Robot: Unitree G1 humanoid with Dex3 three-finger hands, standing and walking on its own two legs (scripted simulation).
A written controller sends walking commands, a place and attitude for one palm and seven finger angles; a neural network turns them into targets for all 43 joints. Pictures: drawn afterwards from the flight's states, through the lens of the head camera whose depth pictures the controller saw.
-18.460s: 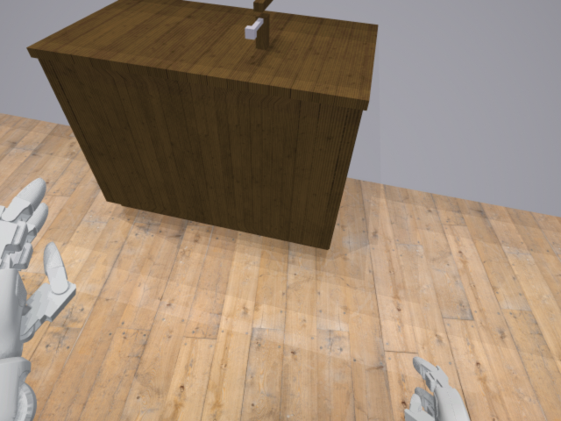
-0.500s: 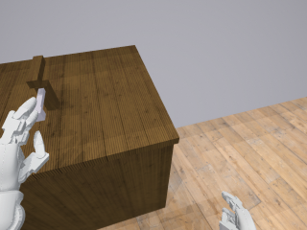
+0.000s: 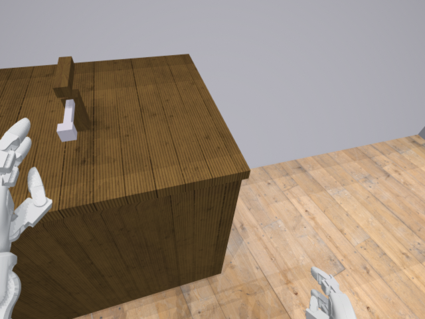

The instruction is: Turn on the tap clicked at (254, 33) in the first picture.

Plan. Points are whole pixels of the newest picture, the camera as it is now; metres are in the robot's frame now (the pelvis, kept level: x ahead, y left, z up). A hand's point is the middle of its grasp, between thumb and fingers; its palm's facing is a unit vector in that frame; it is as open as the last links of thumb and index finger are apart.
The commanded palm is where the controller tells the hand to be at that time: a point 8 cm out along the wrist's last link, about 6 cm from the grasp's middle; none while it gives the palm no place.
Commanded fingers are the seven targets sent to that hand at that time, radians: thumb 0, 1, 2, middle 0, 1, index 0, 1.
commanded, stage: come to a stop and stand still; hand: left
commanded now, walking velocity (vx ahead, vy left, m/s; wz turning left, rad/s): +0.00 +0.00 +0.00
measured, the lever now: (67, 131) +0.42 +0.33 +0.12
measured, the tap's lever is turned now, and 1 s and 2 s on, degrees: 0 0 0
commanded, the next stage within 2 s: look again from close up in 0.52 s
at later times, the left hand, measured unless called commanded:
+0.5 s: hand (27, 192) +0.23 +0.27 +0.19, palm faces +0.32 -0.84 -0.44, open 7.4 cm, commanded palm +0.17 +0.31 +0.19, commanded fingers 0.00 0.90 0.90 -0.20 -0.30 -0.20 -0.30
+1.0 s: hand (45, 186) +0.24 +0.26 +0.18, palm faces +0.36 -0.84 -0.40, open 7.4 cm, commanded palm +0.18 +0.29 +0.19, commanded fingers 0.00 0.90 0.90 -0.20 -0.30 -0.20 -0.30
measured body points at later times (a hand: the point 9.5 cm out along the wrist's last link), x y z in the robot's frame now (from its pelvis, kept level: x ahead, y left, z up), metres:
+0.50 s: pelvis +0.00 +0.04 +0.01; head +0.04 +0.06 +0.46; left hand +0.20 +0.31 +0.21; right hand +0.18 -0.19 -0.06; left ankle +0.04 +0.08 -0.73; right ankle +0.00 -0.09 -0.73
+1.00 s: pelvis +0.02 +0.02 +0.01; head +0.04 +0.03 +0.46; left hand +0.22 +0.30 +0.20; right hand +0.19 -0.21 -0.06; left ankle +0.04 +0.08 -0.73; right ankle +0.00 -0.09 -0.73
